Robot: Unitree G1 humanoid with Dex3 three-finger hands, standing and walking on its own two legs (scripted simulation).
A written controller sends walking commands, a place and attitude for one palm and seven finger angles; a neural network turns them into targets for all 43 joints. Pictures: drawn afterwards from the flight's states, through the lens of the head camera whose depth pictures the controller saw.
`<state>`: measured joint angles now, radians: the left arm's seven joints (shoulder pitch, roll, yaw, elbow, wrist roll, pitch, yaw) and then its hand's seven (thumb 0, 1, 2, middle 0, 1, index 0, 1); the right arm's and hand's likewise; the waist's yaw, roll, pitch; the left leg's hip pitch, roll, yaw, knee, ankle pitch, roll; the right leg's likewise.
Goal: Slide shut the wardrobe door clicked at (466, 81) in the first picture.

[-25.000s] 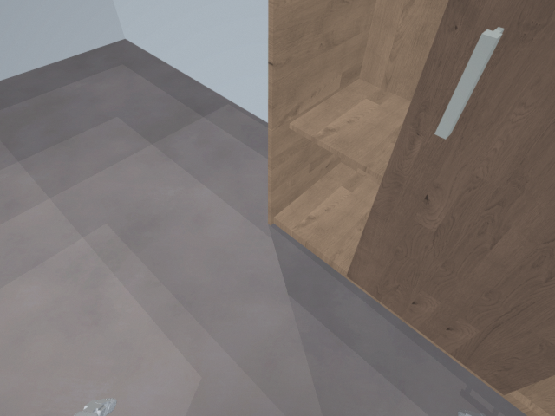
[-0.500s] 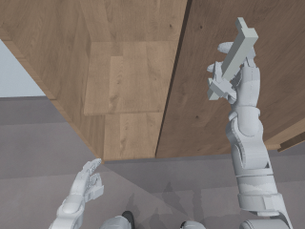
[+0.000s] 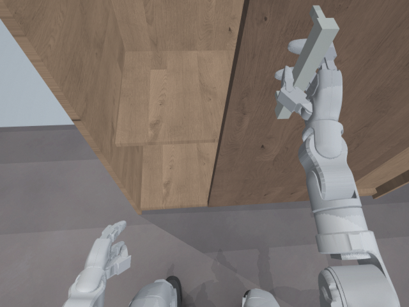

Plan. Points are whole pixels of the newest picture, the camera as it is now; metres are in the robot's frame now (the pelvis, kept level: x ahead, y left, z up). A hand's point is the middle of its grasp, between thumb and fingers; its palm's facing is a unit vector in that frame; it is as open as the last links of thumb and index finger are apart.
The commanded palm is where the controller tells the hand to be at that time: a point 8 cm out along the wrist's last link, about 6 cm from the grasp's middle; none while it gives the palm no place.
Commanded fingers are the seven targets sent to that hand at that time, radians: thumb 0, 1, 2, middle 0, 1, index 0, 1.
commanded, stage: step sideways, sliding the door along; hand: right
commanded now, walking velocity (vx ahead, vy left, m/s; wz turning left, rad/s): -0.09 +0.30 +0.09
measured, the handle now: (296, 69) +0.47 -0.16 +0.16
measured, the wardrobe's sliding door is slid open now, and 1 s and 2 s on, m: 0.32 0.32 0.32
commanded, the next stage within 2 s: stop walking and hold the door there in 1.16 s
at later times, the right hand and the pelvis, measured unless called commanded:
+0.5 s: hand (284, 91) +0.43 -0.13 +0.16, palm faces +0.13 +0.99 -0.09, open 6.3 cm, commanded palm +0.40 -0.11 +0.17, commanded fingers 0.00 -0.90 -0.90 0.45 1.40 0.45 1.40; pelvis +0.00 +0.00 +0.00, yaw +0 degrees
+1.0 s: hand (283, 91) +0.43 -0.13 +0.16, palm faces +0.13 +0.99 -0.09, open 6.3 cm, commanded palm +0.40 -0.11 +0.17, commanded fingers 0.00 -0.90 -0.90 0.45 1.40 0.45 1.40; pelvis +0.00 +0.00 +0.00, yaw +1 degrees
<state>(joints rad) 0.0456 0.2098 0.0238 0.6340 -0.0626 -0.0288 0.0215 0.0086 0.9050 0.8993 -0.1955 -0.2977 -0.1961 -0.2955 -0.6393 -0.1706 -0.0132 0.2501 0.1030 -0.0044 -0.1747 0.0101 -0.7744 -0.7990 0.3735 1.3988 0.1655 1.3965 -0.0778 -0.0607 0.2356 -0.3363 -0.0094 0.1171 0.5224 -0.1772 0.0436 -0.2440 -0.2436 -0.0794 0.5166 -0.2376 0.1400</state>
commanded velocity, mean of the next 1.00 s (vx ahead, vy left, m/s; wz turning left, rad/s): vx -0.11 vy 0.29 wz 0.08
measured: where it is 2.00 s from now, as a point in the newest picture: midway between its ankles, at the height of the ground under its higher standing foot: outside the picture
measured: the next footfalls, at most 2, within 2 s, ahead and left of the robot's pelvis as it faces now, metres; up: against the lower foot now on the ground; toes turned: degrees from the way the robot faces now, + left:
none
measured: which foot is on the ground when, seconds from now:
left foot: down 0.00-1.00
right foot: down 0.00-1.00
